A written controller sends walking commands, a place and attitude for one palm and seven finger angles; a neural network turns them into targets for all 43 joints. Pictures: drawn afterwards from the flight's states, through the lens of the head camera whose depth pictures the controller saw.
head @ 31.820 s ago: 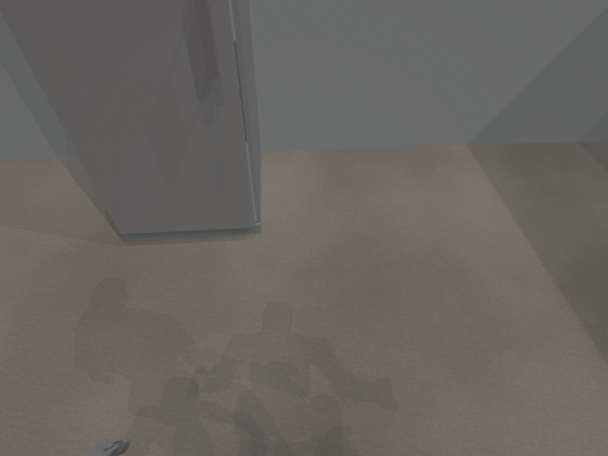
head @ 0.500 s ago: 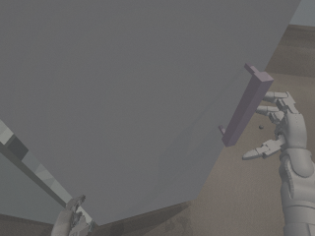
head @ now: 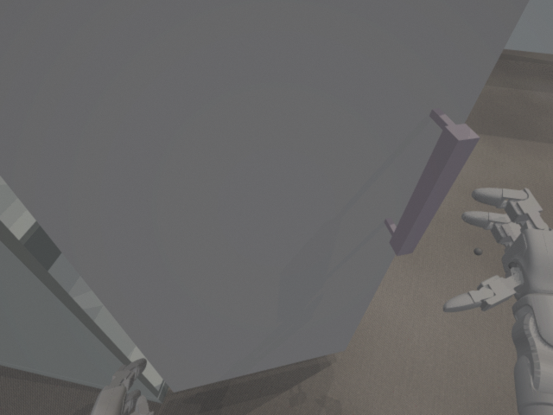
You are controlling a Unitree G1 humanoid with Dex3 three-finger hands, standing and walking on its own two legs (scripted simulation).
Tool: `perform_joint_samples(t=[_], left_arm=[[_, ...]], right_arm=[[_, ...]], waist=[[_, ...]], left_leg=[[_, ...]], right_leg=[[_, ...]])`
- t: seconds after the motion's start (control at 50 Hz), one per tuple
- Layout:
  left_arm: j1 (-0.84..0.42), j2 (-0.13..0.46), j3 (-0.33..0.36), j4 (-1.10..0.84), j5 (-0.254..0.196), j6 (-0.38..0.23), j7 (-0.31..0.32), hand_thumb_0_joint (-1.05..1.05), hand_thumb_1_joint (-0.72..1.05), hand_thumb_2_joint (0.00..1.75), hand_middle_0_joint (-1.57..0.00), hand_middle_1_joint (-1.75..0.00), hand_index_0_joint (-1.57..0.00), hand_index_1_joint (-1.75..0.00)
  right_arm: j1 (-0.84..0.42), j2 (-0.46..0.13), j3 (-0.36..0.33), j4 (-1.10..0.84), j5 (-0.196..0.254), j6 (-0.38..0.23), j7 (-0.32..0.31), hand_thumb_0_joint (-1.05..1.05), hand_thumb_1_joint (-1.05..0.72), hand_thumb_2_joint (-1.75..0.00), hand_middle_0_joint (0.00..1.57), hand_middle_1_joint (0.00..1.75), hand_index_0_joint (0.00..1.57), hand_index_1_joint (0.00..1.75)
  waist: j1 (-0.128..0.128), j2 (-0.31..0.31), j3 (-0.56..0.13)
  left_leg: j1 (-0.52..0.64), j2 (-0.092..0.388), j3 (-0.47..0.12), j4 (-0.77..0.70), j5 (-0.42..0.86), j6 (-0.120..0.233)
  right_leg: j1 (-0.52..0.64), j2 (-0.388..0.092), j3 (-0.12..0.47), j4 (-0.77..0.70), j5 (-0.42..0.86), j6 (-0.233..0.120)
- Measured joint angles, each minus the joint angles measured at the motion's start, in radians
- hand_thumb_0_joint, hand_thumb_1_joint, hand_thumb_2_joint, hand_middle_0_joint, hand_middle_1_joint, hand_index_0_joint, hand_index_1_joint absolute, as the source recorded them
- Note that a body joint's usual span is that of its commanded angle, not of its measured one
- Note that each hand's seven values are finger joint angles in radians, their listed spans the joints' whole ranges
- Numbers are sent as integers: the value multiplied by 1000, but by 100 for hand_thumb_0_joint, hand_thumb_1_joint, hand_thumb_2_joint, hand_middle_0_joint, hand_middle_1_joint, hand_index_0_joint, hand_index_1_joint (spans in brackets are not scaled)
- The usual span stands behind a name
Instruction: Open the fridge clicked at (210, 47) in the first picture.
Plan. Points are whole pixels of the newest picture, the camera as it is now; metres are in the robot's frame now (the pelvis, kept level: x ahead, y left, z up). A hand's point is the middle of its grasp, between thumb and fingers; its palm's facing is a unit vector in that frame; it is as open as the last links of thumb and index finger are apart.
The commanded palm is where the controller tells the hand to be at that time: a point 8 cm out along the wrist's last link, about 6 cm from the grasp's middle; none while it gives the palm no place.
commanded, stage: slip the hand off the handle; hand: right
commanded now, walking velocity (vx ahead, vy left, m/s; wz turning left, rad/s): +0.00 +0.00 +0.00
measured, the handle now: (417, 189) +0.41 -0.17 +0.14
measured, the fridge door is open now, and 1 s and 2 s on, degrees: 66 66 66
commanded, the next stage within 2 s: draw the hand back to the body in 0.38 s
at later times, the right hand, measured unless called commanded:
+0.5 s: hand (516, 306) +0.24 -0.25 +0.12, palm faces +0.16 +0.96 -0.22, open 14.7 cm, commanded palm +0.22 -0.30 +0.13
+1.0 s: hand (548, 330) +0.21 -0.26 +0.14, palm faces +0.02 +0.99 -0.10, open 14.6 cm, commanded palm +0.18 -0.30 +0.16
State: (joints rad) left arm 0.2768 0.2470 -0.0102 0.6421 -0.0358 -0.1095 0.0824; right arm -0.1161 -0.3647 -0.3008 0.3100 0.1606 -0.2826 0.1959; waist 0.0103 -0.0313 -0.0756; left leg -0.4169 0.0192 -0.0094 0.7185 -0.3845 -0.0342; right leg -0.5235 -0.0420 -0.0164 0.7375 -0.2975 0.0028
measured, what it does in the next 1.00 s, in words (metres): stands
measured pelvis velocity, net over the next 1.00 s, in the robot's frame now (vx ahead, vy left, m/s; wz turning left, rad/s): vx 0.00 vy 0.00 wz -0.04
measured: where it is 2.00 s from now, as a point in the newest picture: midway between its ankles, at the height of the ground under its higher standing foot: outside the picture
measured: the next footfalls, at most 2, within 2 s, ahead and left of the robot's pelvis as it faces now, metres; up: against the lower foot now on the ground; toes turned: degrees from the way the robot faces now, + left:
none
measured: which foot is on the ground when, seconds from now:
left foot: down 0.00-1.00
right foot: down 0.00-1.00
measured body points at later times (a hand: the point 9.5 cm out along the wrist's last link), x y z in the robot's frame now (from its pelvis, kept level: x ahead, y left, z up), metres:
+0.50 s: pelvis +0.00 +0.01 +0.00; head +0.00 +0.02 +0.45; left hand +0.19 +0.24 -0.07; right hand +0.23 -0.30 +0.14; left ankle -0.01 +0.14 -0.71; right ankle +0.05 -0.12 -0.71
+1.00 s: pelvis +0.00 +0.00 +0.00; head -0.02 +0.00 +0.45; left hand +0.21 +0.22 -0.04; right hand +0.20 -0.31 +0.15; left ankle -0.01 +0.14 -0.71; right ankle +0.05 -0.12 -0.71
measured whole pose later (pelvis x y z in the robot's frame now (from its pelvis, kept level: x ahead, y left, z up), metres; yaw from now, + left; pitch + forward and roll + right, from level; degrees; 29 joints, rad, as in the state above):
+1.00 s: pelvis +0.00 +0.00 +0.00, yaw -2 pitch +0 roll +2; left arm 0.24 0.27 -0.06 0.60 -0.07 -0.33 0.12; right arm 0.22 -0.40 -0.38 -0.11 0.37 0.05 0.45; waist -0.06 -0.05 -0.08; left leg -0.28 0.03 0.03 0.66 -0.38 -0.04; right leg -0.42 -0.02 0.02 0.72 -0.30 0.00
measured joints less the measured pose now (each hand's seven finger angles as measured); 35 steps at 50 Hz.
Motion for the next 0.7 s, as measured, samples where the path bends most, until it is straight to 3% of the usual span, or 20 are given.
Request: perform_joint_samples(t=[0.14,0.52,0.6,0.64,0.7], left_arm=[[-35,-2,-7,-6,-3,-28,10,2,91,90,-20,-30,-20,-30],[-58,4,-24,-20,-8,-95,28,2,90,90,-20,-30,-21,-30],[-52,14,-40,-1,-31,-116,53,2,90,90,-20,-30,-21,-30],[-46,17,-45,-3,-34,-134,60,2,90,90,-20,-30,-21,-30],[-38,16,-46,-21,-33,-162,54,2,90,90,-20,-30,-21,-30]], right_arm=[[64,-4,0,-70,16,1,2,-1,55,-20,25,115,26,115],[229,-21,-41,-208,82,30,93,-1,55,-20,25,115,26,115],[203,-30,-55,-173,170,149,216,-1,55,-20,25,115,26,115],[202,-47,-59,-174,189,213,270,-1,55,-20,25,115,26,115],[223,-69,-74,-211,209,255,303,-1,55,-20,25,115,26,115]], waist=[[-16,-3,3],[-52,-7,4],[-52,-15,6],[-47,-19,4],[-38,-21,-3]], left_leg=[[15,-2,12,3,-1,6],[38,-6,43,9,-15,16],[74,-4,49,-16,-10,14],[95,-3,48,-33,-4,12],[113,-1,42,-50,1,9]], right_leg=[[11,-1,13,1,5,5],[20,0,44,13,-2,17],[48,3,50,-1,0,14],[67,4,48,-14,2,11],[88,4,41,-28,4,9]])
